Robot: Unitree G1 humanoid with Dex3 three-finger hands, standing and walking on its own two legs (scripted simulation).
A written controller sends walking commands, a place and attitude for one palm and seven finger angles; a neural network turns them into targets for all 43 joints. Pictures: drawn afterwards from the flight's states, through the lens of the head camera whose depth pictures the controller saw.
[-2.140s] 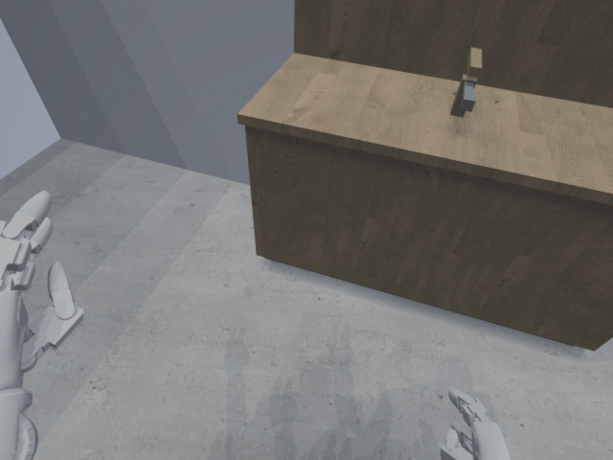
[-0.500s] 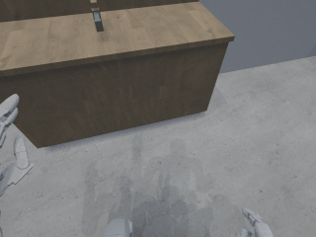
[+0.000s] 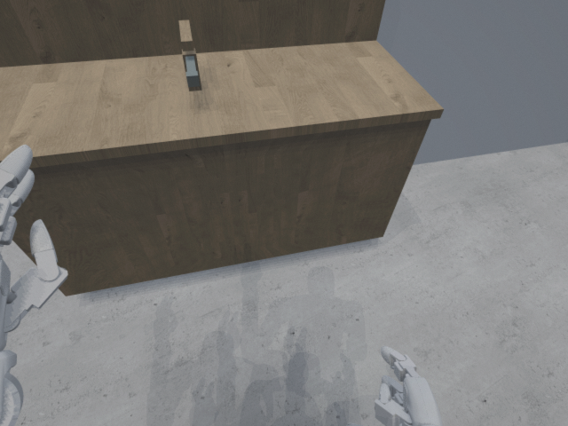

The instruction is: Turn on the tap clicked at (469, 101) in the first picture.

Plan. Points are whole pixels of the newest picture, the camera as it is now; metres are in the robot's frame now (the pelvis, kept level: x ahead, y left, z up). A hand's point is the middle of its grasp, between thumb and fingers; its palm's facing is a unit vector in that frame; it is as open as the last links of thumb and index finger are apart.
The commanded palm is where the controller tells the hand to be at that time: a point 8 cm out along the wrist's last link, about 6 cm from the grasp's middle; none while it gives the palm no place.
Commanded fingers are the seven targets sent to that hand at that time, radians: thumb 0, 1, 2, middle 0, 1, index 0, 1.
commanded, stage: take the last steps up to it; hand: left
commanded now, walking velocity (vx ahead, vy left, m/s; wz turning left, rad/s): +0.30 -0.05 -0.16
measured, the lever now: (192, 79) +0.84 +0.31 +0.05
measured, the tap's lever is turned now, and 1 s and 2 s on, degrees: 0 0 0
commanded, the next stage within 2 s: come to a stop and stand still in 1.76 s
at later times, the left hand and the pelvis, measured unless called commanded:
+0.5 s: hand (182, 175) +0.35 +0.17 +0.19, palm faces +0.35 -0.81 -0.47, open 7.4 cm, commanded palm +0.30 +0.21 +0.18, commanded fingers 0.00 0.90 0.90 -0.20 -0.30 -0.20 -0.30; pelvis +0.13 -0.06 +0.00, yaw -3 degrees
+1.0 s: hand (209, 138) +0.45 +0.16 +0.17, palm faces +0.44 -0.77 -0.47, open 7.4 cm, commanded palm +0.40 +0.19 +0.18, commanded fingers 0.00 0.90 0.90 -0.20 -0.30 -0.20 -0.30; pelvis +0.23 -0.08 -0.01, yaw -2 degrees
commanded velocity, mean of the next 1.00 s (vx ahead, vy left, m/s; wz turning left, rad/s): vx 0.30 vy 0.04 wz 0.01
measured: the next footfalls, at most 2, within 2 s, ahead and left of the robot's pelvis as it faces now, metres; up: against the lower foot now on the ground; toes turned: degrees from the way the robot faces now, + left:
right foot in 0.14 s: +0.12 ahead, -0.13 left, +0.00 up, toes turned -10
left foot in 0.58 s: +0.28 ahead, +0.06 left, +0.00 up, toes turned +6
